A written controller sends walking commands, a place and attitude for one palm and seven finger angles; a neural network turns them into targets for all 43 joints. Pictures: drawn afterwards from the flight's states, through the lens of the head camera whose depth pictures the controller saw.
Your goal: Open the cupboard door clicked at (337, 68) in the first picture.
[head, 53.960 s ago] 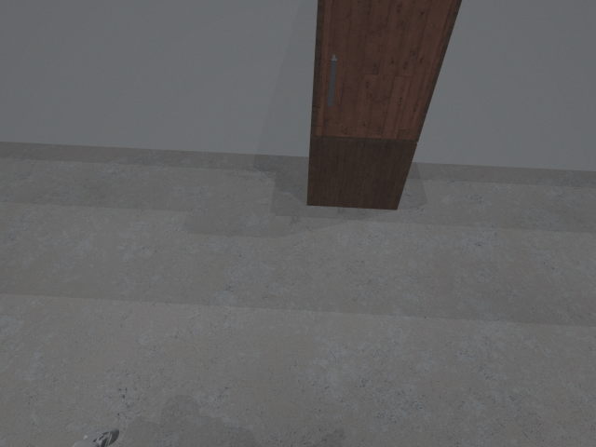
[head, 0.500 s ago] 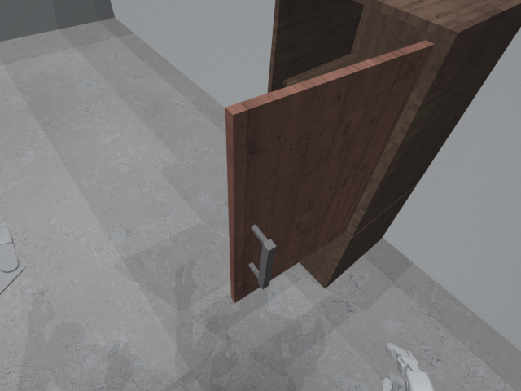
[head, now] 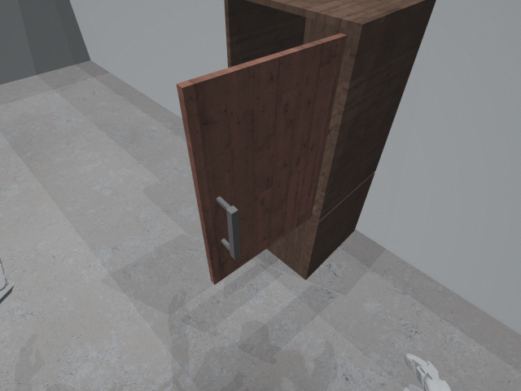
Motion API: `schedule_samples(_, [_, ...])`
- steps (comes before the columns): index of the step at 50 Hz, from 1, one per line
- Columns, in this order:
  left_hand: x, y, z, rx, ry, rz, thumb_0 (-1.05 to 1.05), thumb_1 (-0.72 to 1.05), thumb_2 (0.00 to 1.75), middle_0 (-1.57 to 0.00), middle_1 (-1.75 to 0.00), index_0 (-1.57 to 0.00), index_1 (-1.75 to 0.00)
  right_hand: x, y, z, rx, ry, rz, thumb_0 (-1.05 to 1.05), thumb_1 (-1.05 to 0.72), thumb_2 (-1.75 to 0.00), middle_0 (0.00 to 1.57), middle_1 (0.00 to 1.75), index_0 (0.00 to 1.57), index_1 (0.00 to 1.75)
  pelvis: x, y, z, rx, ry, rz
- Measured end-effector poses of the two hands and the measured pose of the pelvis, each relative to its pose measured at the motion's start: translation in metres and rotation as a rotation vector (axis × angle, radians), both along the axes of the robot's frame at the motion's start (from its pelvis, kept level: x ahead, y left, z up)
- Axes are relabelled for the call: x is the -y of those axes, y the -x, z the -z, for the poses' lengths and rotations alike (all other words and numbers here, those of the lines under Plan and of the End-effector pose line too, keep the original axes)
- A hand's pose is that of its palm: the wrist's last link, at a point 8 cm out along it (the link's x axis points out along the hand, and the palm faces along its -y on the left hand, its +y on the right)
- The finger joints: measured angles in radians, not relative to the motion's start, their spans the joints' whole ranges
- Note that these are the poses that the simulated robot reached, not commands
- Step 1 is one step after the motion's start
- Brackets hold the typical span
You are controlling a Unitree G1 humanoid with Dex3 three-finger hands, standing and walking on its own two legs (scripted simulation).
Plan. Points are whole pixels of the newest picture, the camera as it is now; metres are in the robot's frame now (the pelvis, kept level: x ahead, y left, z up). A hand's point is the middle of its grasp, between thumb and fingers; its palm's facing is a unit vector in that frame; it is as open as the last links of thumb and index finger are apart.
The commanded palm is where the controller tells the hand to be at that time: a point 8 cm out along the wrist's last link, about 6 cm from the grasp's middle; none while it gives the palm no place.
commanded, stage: stop stepping back and stand still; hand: left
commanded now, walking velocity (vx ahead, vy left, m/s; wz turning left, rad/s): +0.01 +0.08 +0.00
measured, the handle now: (228, 229) +0.49 +0.11 -0.09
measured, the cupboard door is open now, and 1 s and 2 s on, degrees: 85 85 85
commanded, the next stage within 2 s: let the arm hang, fingers relaxed in 0.62 s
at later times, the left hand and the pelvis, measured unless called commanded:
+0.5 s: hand out of the picture +0.14 +0.32 +0.16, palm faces +0.51 -0.75 -0.43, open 7.4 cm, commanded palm +0.07 +0.34 +0.19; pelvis -0.06 +0.03 +0.00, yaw +2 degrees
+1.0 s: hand out of the picture +0.02 +0.18 -0.15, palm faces +0.06 -0.98 -0.17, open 7.4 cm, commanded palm none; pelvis -0.06 +0.00 +0.00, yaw +5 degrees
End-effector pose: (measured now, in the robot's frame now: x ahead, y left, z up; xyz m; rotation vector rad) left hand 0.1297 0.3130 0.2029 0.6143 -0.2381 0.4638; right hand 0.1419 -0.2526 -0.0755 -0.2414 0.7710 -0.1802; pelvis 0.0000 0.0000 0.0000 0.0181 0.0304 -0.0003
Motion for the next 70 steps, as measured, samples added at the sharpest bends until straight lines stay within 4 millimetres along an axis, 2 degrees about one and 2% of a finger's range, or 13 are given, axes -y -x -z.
schedule_samples(4, [-0.006,-0.002,0.031,-0.010,0.157,-0.059,0.00,0.89,0.90,-0.21,-0.30,-0.21,-0.31,0.011,0.028,0.004,-0.024,0.027,0.044,0.01,-0.90,-0.90,0.20,0.29,0.20,0.30,-0.003,0.020,0.000,0.044,-0.004,-0.015])
schedule_samples(7, [0.008,0.002,0.041,-0.035,0.181,0.010,0.01,0.89,0.90,-0.20,-0.30,-0.20,-0.31,0.009,0.046,-0.005,0.010,0.031,0.047,0.02,-0.90,-0.90,0.20,0.29,0.20,0.30,-0.001,0.037,0.001,0.056,0.001,-0.011])
schedule_samples(13, [0.030,0.033,0.016,0.006,0.065,0.176,0.01,0.89,0.90,-0.21,-0.30,-0.21,-0.31,-0.005,0.076,-0.014,0.027,0.026,0.037,0.01,-0.90,-0.90,0.20,0.29,0.20,0.30,0.000,0.061,-0.002,0.046,0.026,-0.018])
schedule_samples(18, [0.001,0.048,-0.002,0.071,-0.007,0.109,0.01,0.88,0.90,-0.21,-0.30,-0.21,-0.31,-0.019,0.091,-0.006,-0.044,0.028,0.026,0.01,-0.90,-0.90,0.20,0.30,0.20,0.30,-0.011,0.057,-0.006,0.030,0.014,-0.014])
schedule_samples(25, [-0.036,0.034,0.025,0.020,0.083,-0.023,0.01,0.89,0.90,-0.20,-0.30,-0.21,-0.31,-0.049,0.080,0.014,-0.041,-0.009,-0.004,0.01,-0.90,-0.90,0.20,0.30,0.20,0.30,-0.032,0.058,0.001,0.050,0.002,-0.028])
schedule_samples(31, [-0.005,0.028,0.021,-0.035,0.061,0.084,0.01,0.89,0.90,-0.20,-0.30,-0.20,-0.31,-0.075,0.062,0.005,0.020,-0.092,-0.077,0.01,-0.90,-0.90,0.20,0.30,0.20,0.30,-0.022,0.059,-0.002,0.060,-0.005,-0.021])
schedule_samples(36, [0.016,0.030,0.004,-0.031,-0.018,0.125,0.01,0.89,0.90,-0.21,-0.30,-0.21,-0.31,-0.069,0.044,0.005,0.055,-0.117,-0.106,0.01,-0.90,-0.90,0.21,0.30,0.20,0.30,-0.010,0.055,-0.002,0.058,0.017,-0.017])
schedule_samples(39, [0.008,0.016,0.046,-0.198,0.036,0.089,0.00,0.89,0.90,-0.20,-0.30,-0.21,-0.31,-0.052,0.037,0.020,0.002,-0.129,-0.127,0.01,-0.90,-0.90,0.21,0.30,0.20,0.30,-0.009,0.054,-0.001,0.027,0.012,-0.044])
schedule_samples(43, [0.006,0.017,0.170,-0.612,0.322,-0.035,0.00,0.90,0.90,-0.20,-0.30,-0.20,-0.30,-0.026,0.046,0.046,-0.115,-0.102,-0.092,0.01,-0.90,-0.90,0.21,0.30,0.20,0.30,-0.011,0.054,0.007,0.025,0.009,-0.084])
schedule_samples(47, [0.046,0.066,0.281,-1.004,0.568,-0.076,0.00,0.91,0.90,-0.19,-0.30,-0.19,-0.30,-0.009,0.078,0.050,-0.256,-0.039,-0.059,0.01,-0.90,-0.90,0.20,0.29,0.20,0.30,-0.008,0.058,0.008,0.053,-0.008,-0.093])
schedule_samples(50, [0.086,0.120,0.330,-1.245,0.718,-0.077,0.01,0.91,0.90,-0.19,-0.30,-0.19,-0.30,-0.002,0.110,0.044,-0.365,0.002,-0.038,0.01,-0.90,-0.90,0.20,0.29,0.20,0.30,-0.004,0.063,0.003,0.063,-0.007,-0.087])
schedule_samples(61, [0.060,0.216,0.333,-1.453,0.756,-0.296,-0.03,0.96,0.90,-0.20,-0.30,-0.20,-0.30,-0.023,0.197,0.054,-0.634,-0.048,-0.001,0.01,-0.90,-0.90,0.20,0.29,0.19,0.30,-0.006,0.075,-0.010,0.064,0.025,-0.094])
schedule_samples(70, [0.047,0.231,0.323,-1.485,0.736,-0.346,0.00,0.92,0.90,-0.20,-0.30,-0.20,-0.30,-0.062,0.224,0.065,-0.678,-0.147,0.006,0.01,-0.90,-0.90,0.20,0.29,0.20,0.30,-0.018,0.079,-0.013,0.069,0.018,-0.081])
